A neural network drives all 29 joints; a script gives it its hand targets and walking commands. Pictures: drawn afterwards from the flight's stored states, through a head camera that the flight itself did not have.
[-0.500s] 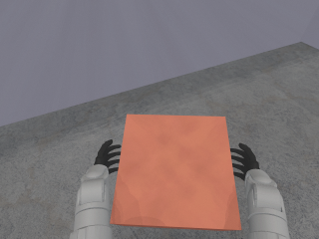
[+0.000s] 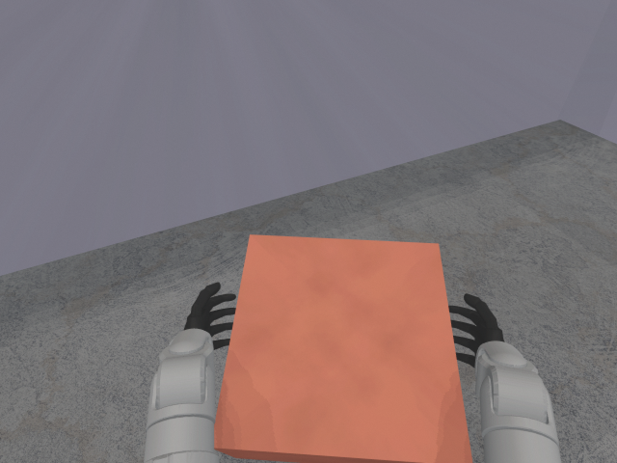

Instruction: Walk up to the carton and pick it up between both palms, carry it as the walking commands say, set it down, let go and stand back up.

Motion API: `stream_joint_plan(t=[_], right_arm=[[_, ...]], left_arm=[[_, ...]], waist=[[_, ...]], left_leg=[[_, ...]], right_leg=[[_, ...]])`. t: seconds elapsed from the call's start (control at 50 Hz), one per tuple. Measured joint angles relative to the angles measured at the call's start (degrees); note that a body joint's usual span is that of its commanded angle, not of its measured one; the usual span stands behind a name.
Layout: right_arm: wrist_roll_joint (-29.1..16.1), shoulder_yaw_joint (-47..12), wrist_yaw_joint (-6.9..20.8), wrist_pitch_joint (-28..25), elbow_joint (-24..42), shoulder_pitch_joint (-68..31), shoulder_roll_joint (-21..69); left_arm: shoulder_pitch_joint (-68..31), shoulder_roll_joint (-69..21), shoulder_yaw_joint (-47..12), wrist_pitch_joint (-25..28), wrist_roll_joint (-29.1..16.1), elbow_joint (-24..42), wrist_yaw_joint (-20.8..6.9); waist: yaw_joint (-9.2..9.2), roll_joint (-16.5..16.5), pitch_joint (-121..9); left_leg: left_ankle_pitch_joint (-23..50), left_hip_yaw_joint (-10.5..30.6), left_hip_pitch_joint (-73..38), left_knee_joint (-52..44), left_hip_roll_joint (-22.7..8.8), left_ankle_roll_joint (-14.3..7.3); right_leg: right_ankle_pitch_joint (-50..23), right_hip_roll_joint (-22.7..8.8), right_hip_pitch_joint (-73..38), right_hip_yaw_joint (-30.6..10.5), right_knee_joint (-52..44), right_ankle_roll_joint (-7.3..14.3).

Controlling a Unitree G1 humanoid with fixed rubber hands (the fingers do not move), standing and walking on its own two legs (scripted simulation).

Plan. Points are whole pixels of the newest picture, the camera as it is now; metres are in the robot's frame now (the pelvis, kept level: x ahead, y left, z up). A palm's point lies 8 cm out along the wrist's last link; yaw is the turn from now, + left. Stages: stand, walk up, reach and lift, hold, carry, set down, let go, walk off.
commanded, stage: reach and lift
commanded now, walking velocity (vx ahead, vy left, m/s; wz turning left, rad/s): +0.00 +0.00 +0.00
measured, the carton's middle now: (338, 349) +0.33 +0.01 -0.03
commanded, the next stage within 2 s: hold in 0.68 s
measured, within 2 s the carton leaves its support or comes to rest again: neither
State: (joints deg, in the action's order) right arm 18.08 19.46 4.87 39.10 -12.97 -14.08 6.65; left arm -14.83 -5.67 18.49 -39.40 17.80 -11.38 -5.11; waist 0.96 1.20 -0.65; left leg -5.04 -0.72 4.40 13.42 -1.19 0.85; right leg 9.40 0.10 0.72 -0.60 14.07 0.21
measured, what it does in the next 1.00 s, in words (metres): stands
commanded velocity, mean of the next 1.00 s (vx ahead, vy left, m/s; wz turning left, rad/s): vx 0.00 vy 0.00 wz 0.00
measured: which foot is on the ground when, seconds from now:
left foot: down 0.00-1.00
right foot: down 0.00-1.00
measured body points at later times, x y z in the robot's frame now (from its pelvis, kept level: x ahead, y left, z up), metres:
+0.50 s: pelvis +0.00 +0.01 +0.00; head -0.03 +0.01 +0.45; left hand +0.30 +0.19 +0.04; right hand +0.29 -0.19 +0.04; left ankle +0.03 +0.13 -0.75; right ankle -0.01 -0.12 -0.75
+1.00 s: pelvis +0.00 +0.00 +0.00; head -0.03 +0.01 +0.45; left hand +0.29 +0.19 +0.04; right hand +0.29 -0.19 +0.04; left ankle +0.03 +0.13 -0.75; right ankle -0.01 -0.12 -0.75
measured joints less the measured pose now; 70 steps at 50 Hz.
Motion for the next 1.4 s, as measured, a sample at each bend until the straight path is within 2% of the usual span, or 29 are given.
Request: stream_joint_plan(t=[0.28, 1.4], right_arm=[[-0.5, -0.4, 0.4, 0.8, 0.8, 0.8, -0.8], [-0.7, -1.4, -0.3, 0.3, 3.9, 3.4, 0.2]], left_arm=[[1.1, -0.9, -0.6, -0.5, 0.3, 1.2, 0.5], [3.9, -1.4, -1.3, 0.2, 0.0, 3.6, 0.8]], waist=[[-0.85, 0.0, -0.3], [-1.3, -0.1, 0.8]], left_leg=[[0.1, -0.3, -1.1, -0.8, 0.3, -0.3], [0.8, -0.1, -2.0, -2.2, 0.8, -0.6]], right_leg=[[-0.4, -0.4, -1.2, -0.4, -1.2, -0.4], [-0.9, -0.7, -1.9, -0.3, -2.1, -0.7]])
